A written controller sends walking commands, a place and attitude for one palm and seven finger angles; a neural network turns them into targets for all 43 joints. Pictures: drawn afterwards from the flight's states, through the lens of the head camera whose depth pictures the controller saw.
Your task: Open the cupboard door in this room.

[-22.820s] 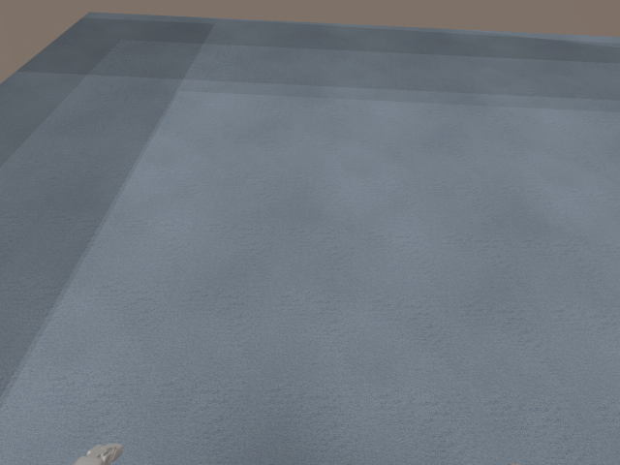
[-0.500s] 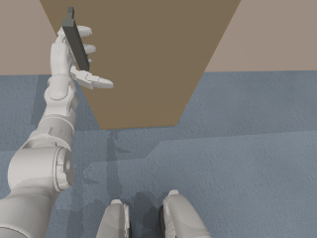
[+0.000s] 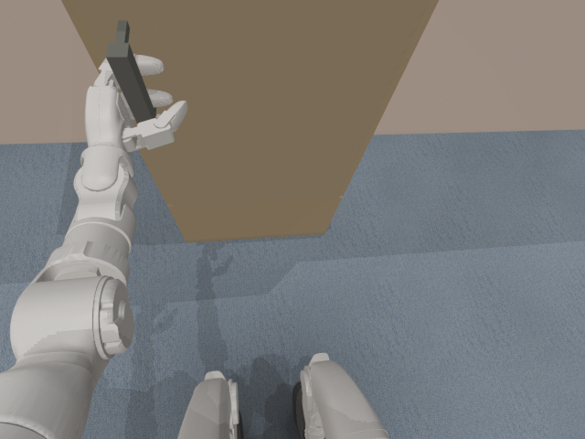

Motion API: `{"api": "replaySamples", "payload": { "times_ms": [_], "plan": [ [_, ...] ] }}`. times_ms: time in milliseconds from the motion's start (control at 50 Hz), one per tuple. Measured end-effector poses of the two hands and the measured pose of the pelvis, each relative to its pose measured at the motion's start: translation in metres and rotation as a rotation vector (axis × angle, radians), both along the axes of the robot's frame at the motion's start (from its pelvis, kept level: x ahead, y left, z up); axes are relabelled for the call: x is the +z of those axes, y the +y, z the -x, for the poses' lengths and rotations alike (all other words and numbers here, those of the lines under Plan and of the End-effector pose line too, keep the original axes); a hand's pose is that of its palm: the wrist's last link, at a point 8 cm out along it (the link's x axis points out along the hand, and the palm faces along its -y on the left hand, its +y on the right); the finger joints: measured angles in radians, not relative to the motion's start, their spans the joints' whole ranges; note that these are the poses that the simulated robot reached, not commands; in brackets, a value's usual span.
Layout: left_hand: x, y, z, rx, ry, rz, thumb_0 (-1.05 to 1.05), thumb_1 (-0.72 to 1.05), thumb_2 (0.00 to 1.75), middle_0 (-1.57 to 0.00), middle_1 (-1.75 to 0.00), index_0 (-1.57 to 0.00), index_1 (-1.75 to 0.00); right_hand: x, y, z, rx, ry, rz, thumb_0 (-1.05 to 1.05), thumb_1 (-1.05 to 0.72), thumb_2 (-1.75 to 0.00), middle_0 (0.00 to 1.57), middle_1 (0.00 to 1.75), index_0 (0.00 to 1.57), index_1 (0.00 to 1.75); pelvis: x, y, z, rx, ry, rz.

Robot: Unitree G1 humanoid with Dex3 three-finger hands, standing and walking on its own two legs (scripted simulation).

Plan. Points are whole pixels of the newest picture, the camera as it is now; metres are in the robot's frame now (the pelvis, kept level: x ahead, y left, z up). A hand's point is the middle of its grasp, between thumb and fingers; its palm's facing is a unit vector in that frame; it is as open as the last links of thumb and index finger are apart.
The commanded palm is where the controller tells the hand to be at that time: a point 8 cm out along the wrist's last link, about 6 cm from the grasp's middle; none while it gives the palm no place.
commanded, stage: close the thumb around the handle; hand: left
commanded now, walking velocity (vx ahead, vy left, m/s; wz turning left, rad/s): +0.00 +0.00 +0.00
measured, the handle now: (138, 84) +0.57 +0.15 +0.06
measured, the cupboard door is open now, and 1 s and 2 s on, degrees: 0 25 40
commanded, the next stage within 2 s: pull the door open along its arc in 0.22 s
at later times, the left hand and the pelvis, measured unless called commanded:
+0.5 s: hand (159, 120) +0.52 +0.13 +0.05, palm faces -0.01 -1.00 -0.01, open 5.5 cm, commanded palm +0.48 +0.17 +0.06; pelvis +0.00 +0.01 +0.00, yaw -1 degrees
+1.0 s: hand (205, 216) +0.38 +0.07 +0.06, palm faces +0.26 -0.96 +0.06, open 5.7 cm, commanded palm +0.32 +0.11 +0.06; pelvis +0.02 +0.00 +0.02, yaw +0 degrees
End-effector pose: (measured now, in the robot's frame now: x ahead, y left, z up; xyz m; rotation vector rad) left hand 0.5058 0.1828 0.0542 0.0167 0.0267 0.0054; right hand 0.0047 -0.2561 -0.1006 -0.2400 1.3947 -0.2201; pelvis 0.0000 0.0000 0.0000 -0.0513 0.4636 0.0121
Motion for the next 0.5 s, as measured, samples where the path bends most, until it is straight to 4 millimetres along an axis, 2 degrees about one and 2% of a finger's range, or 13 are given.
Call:
{"api": "replaySamples", "payload": {
  "times_ms": [100,180,400,500],
  "plan": [
    [0.0008,0.0008,0.0000,-0.007,-0.003,0.001,0.01,0.63,0.79,-0.37,-1.32,-0.36,-1.32,0.0006,0.0013,0.0004,-0.007,-0.001,-0.001,0.00,-0.90,-0.90,0.20,0.30,0.20,0.30,0.0007,0.0009,-0.0009,-0.003,-0.002,0.000],
    [0.0004,0.0009,-0.0015,-0.014,0.000,0.002,0.01,0.76,0.84,-0.38,-1.33,-0.38,-1.33,0.0007,0.0021,0.0016,-0.007,0.002,0.002,0.00,-0.90,-0.90,0.20,0.30,0.20,0.30,0.0002,0.0019,-0.0006,-0.003,-0.001,0.001],
    [-0.0005,0.0010,-0.0025,-0.021,-0.008,0.009,0.01,0.75,0.86,-0.38,-1.34,-0.38,-1.34,-0.0002,0.0042,0.0065,-0.005,0.005,0.014,0.00,-0.90,-0.90,0.20,0.30,0.20,0.30,-0.0036,0.0053,0.0037,-0.003,0.006,0.004],
    [-0.0006,0.0000,0.0040,-0.018,-0.008,0.009,0.01,0.76,0.84,-0.37,-1.35,-0.37,-1.34,0.0009,0.0078,0.0065,-0.021,-0.003,-0.001,0.00,-0.90,-0.90,0.20,0.30,0.20,0.30,-0.0009,0.0072,0.0025,-0.014,-0.002,0.001]
  ]
}}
